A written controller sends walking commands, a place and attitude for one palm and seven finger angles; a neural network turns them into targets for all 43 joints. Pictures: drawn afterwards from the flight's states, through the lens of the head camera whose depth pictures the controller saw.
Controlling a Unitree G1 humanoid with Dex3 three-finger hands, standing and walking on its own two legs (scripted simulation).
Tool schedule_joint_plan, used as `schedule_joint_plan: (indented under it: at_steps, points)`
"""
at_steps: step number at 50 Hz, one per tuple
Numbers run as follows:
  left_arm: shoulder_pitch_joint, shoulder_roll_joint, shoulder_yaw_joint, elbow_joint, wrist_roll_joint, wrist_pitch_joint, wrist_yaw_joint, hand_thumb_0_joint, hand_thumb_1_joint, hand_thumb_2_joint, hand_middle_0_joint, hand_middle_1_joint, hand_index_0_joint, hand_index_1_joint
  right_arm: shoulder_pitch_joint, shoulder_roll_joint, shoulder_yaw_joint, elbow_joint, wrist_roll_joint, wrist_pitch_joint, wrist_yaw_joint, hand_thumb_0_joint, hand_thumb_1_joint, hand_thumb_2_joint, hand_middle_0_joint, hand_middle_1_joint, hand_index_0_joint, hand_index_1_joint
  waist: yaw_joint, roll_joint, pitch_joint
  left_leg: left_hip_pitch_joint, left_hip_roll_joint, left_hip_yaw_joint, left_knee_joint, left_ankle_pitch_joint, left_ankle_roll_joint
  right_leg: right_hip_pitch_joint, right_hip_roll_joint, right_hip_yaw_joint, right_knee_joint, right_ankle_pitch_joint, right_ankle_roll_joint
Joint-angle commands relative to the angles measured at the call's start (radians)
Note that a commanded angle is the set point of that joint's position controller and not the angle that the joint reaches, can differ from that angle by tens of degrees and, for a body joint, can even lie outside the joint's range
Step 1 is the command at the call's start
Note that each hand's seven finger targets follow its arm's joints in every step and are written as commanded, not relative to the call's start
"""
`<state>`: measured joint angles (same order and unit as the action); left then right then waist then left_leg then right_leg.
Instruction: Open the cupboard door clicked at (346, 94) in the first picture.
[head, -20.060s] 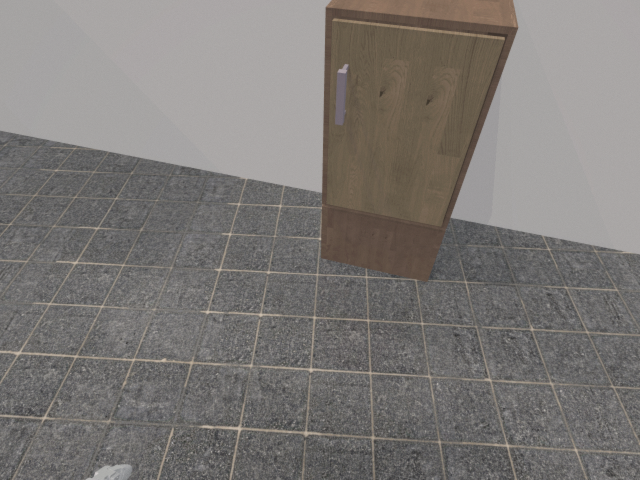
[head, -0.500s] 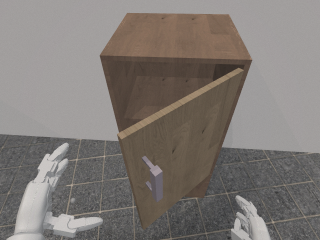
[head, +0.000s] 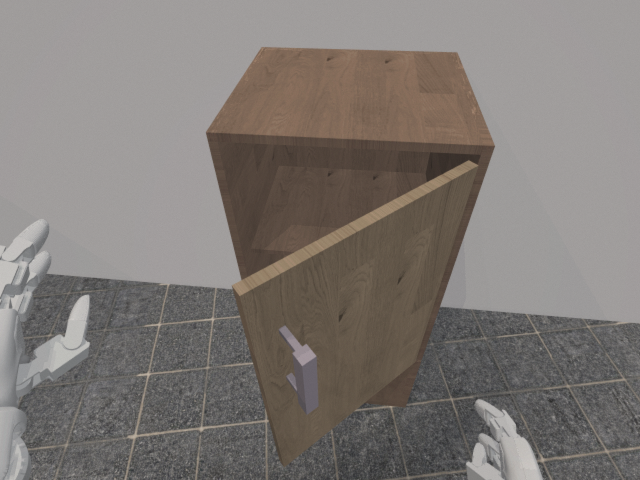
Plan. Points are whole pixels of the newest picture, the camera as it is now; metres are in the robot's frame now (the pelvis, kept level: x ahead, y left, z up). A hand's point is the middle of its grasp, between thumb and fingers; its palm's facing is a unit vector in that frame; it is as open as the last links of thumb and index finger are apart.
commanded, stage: draw the hand back to the body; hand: left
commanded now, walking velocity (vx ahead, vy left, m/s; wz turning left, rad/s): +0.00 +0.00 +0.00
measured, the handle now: (298, 370) +0.27 +0.07 -0.01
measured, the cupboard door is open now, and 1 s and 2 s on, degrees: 43 43 43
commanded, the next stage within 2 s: step back with the hand held close in 0.36 s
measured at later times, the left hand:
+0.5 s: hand (77, 342) +0.18 +0.25 +0.17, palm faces +0.45 -0.81 -0.38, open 7.4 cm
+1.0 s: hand (14, 393) +0.13 +0.28 +0.16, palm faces +0.41 -0.77 -0.49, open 7.4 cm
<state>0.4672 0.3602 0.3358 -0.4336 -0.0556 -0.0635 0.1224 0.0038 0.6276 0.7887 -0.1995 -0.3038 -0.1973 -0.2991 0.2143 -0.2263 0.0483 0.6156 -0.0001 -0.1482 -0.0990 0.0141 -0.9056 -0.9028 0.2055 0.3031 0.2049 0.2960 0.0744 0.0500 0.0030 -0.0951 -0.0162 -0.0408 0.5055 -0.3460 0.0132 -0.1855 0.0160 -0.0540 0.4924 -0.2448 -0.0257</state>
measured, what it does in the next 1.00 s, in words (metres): shifts its weight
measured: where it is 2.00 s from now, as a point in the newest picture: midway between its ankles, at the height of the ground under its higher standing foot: outside the picture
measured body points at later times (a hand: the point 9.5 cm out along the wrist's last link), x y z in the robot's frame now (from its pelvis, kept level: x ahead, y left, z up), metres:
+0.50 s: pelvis -0.01 -0.01 +0.01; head -0.04 -0.02 +0.45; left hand +0.15 +0.29 +0.19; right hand +0.18 -0.22 -0.08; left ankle -0.04 +0.11 -0.74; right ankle +0.02 -0.10 -0.74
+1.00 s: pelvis -0.07 +0.02 +0.00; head -0.07 +0.02 +0.45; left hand +0.10 +0.32 +0.19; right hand +0.10 -0.23 -0.08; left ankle -0.04 +0.11 -0.74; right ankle +0.02 -0.10 -0.74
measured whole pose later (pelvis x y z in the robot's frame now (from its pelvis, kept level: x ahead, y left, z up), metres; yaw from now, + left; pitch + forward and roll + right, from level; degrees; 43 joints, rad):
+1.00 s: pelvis -0.07 +0.02 +0.00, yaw -1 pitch -1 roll +0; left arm 0.54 0.41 0.43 -0.46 -0.02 -0.18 0.14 0.01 0.89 0.90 -0.21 -0.30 -0.21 -0.30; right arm 0.19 -0.23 0.00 0.57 0.00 -0.04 -0.08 0.01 -0.91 -0.90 0.20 0.30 0.20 0.30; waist 0.00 -0.01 0.02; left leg -0.28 -0.05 0.00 0.54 -0.24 0.04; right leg -0.35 -0.01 -0.02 0.47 -0.10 0.00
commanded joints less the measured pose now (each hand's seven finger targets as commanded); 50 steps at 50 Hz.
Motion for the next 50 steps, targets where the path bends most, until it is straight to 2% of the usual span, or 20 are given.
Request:
schedule_joint_plan:
  at_steps: [1, 3, 5, 13, 16, 19, 23, 24, 25, 26, 28, 30, 33, 36, 37, 38, 41, 46, 47, 50]
  points:
    - [-0.095, 0.153, 0.108, -0.179, 0.002, -0.081, 0.016, 0.000, 0.900, 0.900, -0.200, -0.300, -0.200, -0.300, -0.130, -0.091, -0.043, -0.143, -0.004, -0.060, -0.002, 0.000, -0.900, -0.900, 0.200, 0.300, 0.200, 0.300, -0.002, 0.037, -0.035, -0.085, 0.025, 0.021, -0.111, 0.292, 0.005, 0.125, -0.037, 0.030, -0.091, 0.181, -0.003]
    - [-0.068, 0.123, 0.078, -0.134, -0.004, -0.071, 0.003, 0.000, 0.900, 0.900, -0.200, -0.300, -0.200, -0.300, -0.137, -0.098, -0.048, -0.141, -0.002, -0.050, 0.004, 0.000, -0.900, -0.900, 0.200, 0.300, 0.200, 0.300, -0.004, -0.006, -0.005, -0.086, 0.032, 0.021, -0.122, 0.291, 0.009, 0.125, -0.036, 0.031, -0.103, 0.186, 0.000]
    - [-0.078, 0.142, 0.093, -0.151, -0.004, -0.077, 0.000, 0.000, 0.900, 0.900, -0.200, -0.300, -0.200, -0.300, -0.140, -0.101, -0.055, -0.142, -0.003, -0.044, 0.006, 0.000, -0.900, -0.900, 0.200, 0.300, 0.200, 0.300, -0.001, -0.041, -0.040, -0.069, 0.030, 0.027, -0.121, 0.292, 0.016, 0.143, -0.036, 0.035, -0.111, 0.194, 0.004]
    - [-0.121, 0.197, 0.133, -0.236, 0.006, -0.091, 0.006, 0.000, 0.900, 0.900, -0.200, -0.300, -0.200, -0.300, -0.152, -0.093, -0.051, -0.139, -0.007, -0.048, 0.004, 0.000, -0.900, -0.900, 0.200, 0.300, 0.200, 0.300, 0.006, 0.067, -0.082, -0.039, 0.024, 0.028, -0.136, 0.327, 0.006, 0.182, -0.037, 0.047, -0.121, 0.233, -0.004]
    - [-0.110, 0.184, 0.122, -0.218, 0.006, -0.090, 0.006, 0.000, 0.900, 0.900, -0.200, -0.300, -0.200, -0.300, -0.147, -0.091, -0.051, -0.132, -0.007, -0.052, 0.008, 0.000, -0.900, -0.900, 0.200, 0.300, 0.200, 0.300, 0.004, 0.043, -0.069, -0.035, 0.025, 0.028, -0.142, 0.333, 0.006, 0.178, -0.033, 0.044, -0.129, 0.233, -0.002]
    - [-0.104, 0.158, 0.103, -0.164, 0.003, -0.085, -0.001, 0.000, 0.900, 0.900, -0.200, -0.300, -0.200, -0.300, -0.153, -0.093, -0.054, -0.127, -0.005, -0.046, 0.011, 0.000, -0.900, -0.900, 0.200, 0.300, 0.200, 0.300, -0.001, -0.022, -0.010, -0.049, 0.029, 0.025, -0.152, 0.287, 0.010, 0.150, -0.028, 0.045, -0.149, 0.182, 0.002]
    - [-0.112, 0.152, 0.097, -0.141, 0.002, -0.085, -0.006, 0.000, 0.900, 0.900, -0.200, -0.300, -0.200, -0.300, -0.158, -0.093, -0.056, -0.124, -0.002, -0.037, 0.011, 0.000, -0.900, -0.900, 0.200, 0.300, 0.200, 0.300, 0.001, 0.011, 0.012, -0.052, 0.028, 0.025, -0.161, 0.242, 0.011, 0.136, -0.029, 0.051, -0.165, 0.126, 0.000]
    - [-0.193, 0.188, 0.117, -0.171, 0.003, -0.092, 0.001, 0.000, 0.900, 0.900, -0.200, -0.300, -0.200, -0.300, -0.163, -0.096, -0.053, -0.122, -0.003, -0.039, 0.010, 0.000, -0.900, -0.900, 0.200, 0.300, 0.200, 0.300, -0.003, 0.004, -0.012, -0.050, 0.024, 0.022, -0.164, 0.228, 0.012, 0.145, -0.031, 0.053, -0.168, 0.113, 0.001]
    - [-0.248, 0.291, 0.233, -0.174, 0.012, -0.132, 0.011, 0.000, 0.900, 0.900, -0.200, -0.300, -0.200, -0.300, -0.131, -0.117, -0.057, -0.156, 0.006, -0.019, 0.012, 0.000, -0.900, -0.900, 0.200, 0.300, 0.200, 0.300, -0.059, -0.044, 0.055, -0.121, 0.037, -0.009, -0.122, 0.160, 0.029, 0.042, -0.080, 0.156, -0.232, 0.105, 0.005]
    - [-0.128, 0.215, 0.186, -0.088, 0.012, -0.133, 0.003, 0.000, 0.900, 0.900, -0.200, -0.300, -0.200, -0.300, -0.129, -0.105, -0.065, -0.139, -0.001, -0.001, 0.013, 0.000, -0.900, -0.900, 0.200, 0.300, 0.200, 0.300, -0.060, -0.105, 0.027, -0.099, 0.031, -0.016, -0.087, 0.160, 0.031, 0.029, -0.104, 0.163, -0.250, 0.088, 0.001]
    - [-0.076, 0.201, 0.167, -0.106, 0.018, -0.138, -0.002, 0.000, 0.900, 0.900, -0.200, -0.300, -0.200, -0.300, -0.138, -0.106, -0.068, -0.146, -0.007, 0.017, 0.018, 0.000, -0.900, -0.900, 0.200, 0.300, 0.200, 0.300, -0.062, -0.095, 0.003, -0.092, 0.029, -0.010, -0.068, 0.196, 0.025, 0.017, -0.123, 0.157, -0.242, 0.128, -0.009]
    - [-0.018, 0.185, 0.151, -0.158, 0.019, -0.149, 0.000, 0.000, 0.900, 0.900, -0.200, -0.300, -0.200, -0.300, -0.135, -0.114, -0.073, -0.154, -0.010, 0.026, 0.020, 0.000, -0.900, -0.900, 0.200, 0.300, 0.200, 0.300, -0.066, -0.027, -0.065, -0.088, 0.034, -0.004, -0.066, 0.239, 0.020, 0.036, -0.132, 0.145, -0.206, 0.187, -0.011]
    - [0.026, 0.207, 0.171, -0.249, 0.019, -0.163, 0.012, 0.000, 0.900, 0.900, -0.200, -0.300, -0.200, -0.300, -0.136, -0.124, -0.079, -0.169, -0.014, 0.032, 0.016, 0.000, -0.900, -0.900, 0.200, 0.300, 0.200, 0.300, -0.061, 0.062, -0.142, -0.117, 0.059, -0.028, -0.105, 0.341, 0.012, 0.094, -0.108, 0.105, -0.110, 0.282, -0.006]
    - [0.068, 0.239, 0.215, -0.285, 0.019, -0.168, 0.023, 0.000, 0.900, 0.900, -0.200, -0.300, -0.200, -0.300, -0.134, -0.119, -0.090, -0.186, -0.012, 0.041, 0.011, 0.000, -0.900, -0.900, 0.200, 0.300, 0.200, 0.300, -0.057, 0.017, -0.181, -0.164, 0.068, -0.037, -0.104, 0.372, 0.013, 0.124, -0.090, 0.099, -0.063, 0.335, 0.006]
    - [0.066, 0.259, 0.234, -0.296, 0.020, -0.171, 0.028, 0.000, 0.900, 0.900, -0.200, -0.300, -0.200, -0.300, -0.137, -0.123, -0.094, -0.186, -0.011, 0.044, 0.008, 0.000, -0.900, -0.900, 0.200, 0.300, 0.200, 0.300, -0.054, 0.042, -0.193, -0.179, 0.069, -0.039, -0.104, 0.375, 0.012, 0.138, -0.093, 0.096, -0.048, 0.354, 0.004]
    - [0.076, 0.256, 0.239, -0.288, 0.019, -0.171, 0.031, 0.000, 0.900, 0.900, -0.200, -0.300, -0.200, -0.300, -0.134, -0.116, -0.095, -0.193, -0.009, 0.047, 0.006, 0.000, -0.900, -0.900, 0.200, 0.300, 0.200, 0.300, -0.055, 0.008, -0.188, -0.204, 0.072, -0.047, -0.104, 0.376, 0.010, 0.145, -0.089, 0.098, -0.034, 0.362, 0.005]
    - [0.075, 0.239, 0.233, -0.244, 0.018, -0.171, 0.033, 0.000, 0.900, 0.900, -0.200, -0.300, -0.200, -0.300, -0.131, -0.121, -0.103, -0.197, -0.001, 0.055, 0.004, 0.000, -0.900, -0.900, 0.200, 0.300, 0.200, 0.300, -0.062, -0.033, -0.135, -0.253, 0.073, -0.050, -0.103, 0.288, 0.017, 0.097, -0.091, 0.119, -0.045, 0.306, 0.009]
    - [0.055, 0.212, 0.208, -0.194, 0.032, -0.176, 0.037, 0.000, 0.900, 0.900, -0.200, -0.300, -0.200, -0.300, -0.130, -0.131, -0.105, -0.197, 0.003, 0.052, 0.003, 0.000, -0.900, -0.900, 0.200, 0.300, 0.200, 0.300, -0.070, -0.025, -0.055, -0.388, 0.085, -0.072, -0.145, 0.018, 0.047, 0.070, -0.081, 0.137, -0.051, 0.112, 0.018]
    - [0.044, 0.209, 0.202, -0.205, 0.037, -0.179, 0.037, 0.000, 0.900, 0.900, -0.200, -0.300, -0.200, -0.300, -0.136, -0.138, -0.105, -0.199, 0.004, 0.049, 0.002, 0.000, -0.900, -0.900, 0.200, 0.300, 0.200, 0.300, -0.068, 0.003, -0.050, -0.420, 0.087, -0.078, -0.157, -0.042, 0.056, 0.083, -0.081, 0.136, -0.047, 0.095, 0.017]
    - [0.030, 0.213, 0.205, -0.234, 0.053, -0.192, 0.041, 0.000, 0.900, 0.900, -0.200, -0.300, -0.200, -0.300, -0.125, -0.144, -0.104, -0.214, 0.004, 0.044, 0.005, 0.000, -0.900, -0.900, 0.200, 0.300, 0.200, 0.300, -0.068, 0.005, -0.044, -0.530, 0.108, -0.105, -0.186, -0.193, 0.080, 0.130, -0.065, 0.131, 0.004, 0.034, 0.028]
